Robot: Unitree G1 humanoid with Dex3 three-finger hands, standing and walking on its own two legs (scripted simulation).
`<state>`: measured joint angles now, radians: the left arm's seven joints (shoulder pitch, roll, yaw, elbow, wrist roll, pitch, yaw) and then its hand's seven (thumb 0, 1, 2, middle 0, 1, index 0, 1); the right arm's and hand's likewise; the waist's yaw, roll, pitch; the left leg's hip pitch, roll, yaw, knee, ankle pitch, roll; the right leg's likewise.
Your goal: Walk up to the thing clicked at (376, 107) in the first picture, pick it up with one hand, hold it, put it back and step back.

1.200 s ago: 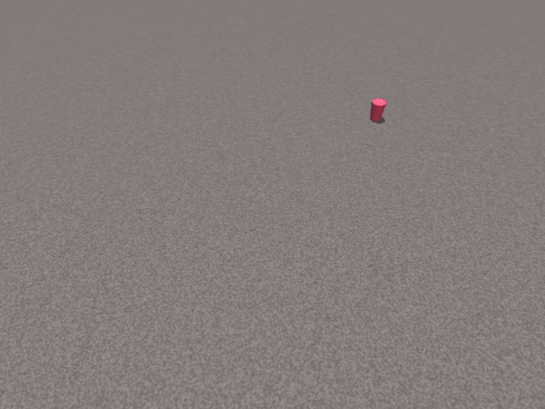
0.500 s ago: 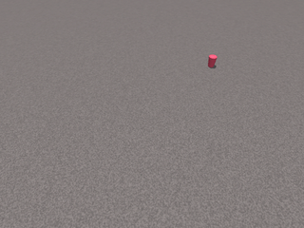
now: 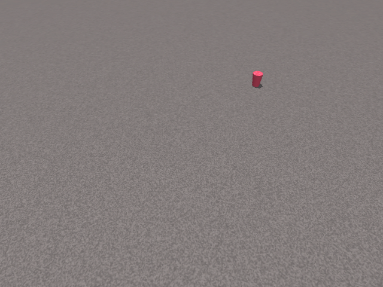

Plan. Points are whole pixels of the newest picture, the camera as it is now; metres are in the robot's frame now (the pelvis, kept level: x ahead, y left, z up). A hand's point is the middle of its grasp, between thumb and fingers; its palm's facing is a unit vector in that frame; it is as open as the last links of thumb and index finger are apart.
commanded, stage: walk up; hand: left
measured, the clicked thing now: (256, 79) +2.05 -0.56 -0.72
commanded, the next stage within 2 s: none
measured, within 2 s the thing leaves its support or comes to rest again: neither
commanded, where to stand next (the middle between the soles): +1.71 -0.64 m, yaw -21 degrees
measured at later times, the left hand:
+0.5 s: hand (146, 250) +0.26 +0.14 -0.14, palm faces -0.15 -0.92 -0.37, open 7.4 cm
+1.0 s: hand (194, 130) +0.69 +0.03 -0.12, palm faces -0.42 -0.82 -0.39, open 7.4 cm
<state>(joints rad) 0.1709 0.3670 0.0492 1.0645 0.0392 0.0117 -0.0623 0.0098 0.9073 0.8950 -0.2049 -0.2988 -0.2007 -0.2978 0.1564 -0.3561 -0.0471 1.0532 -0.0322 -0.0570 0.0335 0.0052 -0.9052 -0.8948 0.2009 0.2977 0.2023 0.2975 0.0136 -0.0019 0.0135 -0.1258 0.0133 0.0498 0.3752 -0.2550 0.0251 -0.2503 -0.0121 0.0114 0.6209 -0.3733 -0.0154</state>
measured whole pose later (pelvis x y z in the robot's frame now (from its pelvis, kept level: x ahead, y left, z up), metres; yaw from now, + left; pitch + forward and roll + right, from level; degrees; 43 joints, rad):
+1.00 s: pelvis +0.47 -0.19 -0.01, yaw -20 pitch -1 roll +2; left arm 0.15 0.46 0.06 0.89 0.01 -0.06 -0.12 0.01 0.91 0.90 -0.20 -0.30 -0.20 -0.30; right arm 0.35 -0.45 -0.07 0.92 -0.02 -0.10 0.07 0.01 -0.90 -0.89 0.20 0.30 0.20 0.30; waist -0.06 -0.02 0.05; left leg -0.04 0.08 0.21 0.41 -0.34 -0.03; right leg -0.53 -0.11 -0.02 0.65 -0.15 -0.01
